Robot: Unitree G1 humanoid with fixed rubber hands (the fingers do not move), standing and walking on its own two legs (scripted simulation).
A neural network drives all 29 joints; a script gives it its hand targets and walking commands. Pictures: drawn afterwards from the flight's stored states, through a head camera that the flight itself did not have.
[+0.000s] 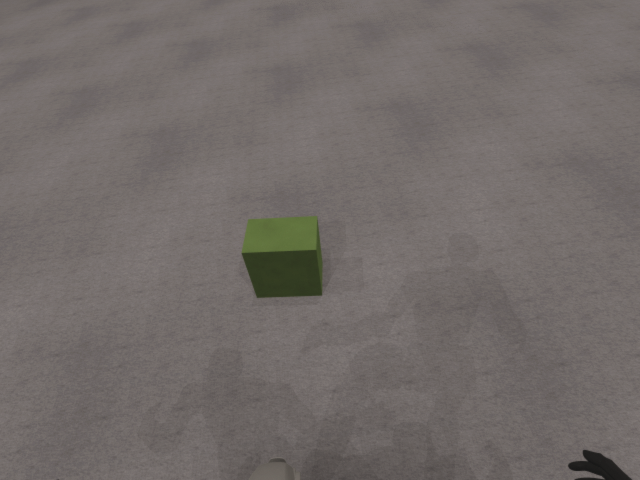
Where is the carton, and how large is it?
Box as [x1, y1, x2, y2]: [242, 216, 321, 297]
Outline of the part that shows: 316,216 248,219 242,248 242,255 257,297 321,295 321,254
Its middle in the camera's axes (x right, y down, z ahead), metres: -0.13 +0.06 +1.46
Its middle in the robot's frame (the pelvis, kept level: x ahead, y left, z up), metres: +0.99 +0.22 -0.63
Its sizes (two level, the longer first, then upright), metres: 0.256 0.165 0.269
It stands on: the floor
